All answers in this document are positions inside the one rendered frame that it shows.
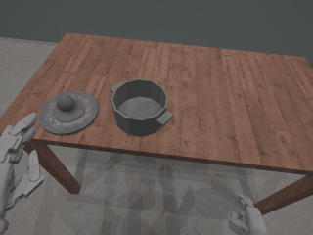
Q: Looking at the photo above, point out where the pot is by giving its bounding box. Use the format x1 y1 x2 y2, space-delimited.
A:
110 78 174 137

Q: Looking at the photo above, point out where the lid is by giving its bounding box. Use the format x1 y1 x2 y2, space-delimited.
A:
38 90 99 135

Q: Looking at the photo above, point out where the table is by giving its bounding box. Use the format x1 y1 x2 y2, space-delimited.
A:
0 32 313 215

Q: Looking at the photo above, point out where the left robot hand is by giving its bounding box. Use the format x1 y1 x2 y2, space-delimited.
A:
0 112 44 219

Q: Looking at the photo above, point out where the right robot hand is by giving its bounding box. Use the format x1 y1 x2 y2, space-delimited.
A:
228 192 268 235

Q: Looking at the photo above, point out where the knob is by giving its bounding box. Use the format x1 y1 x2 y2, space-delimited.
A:
56 94 74 112

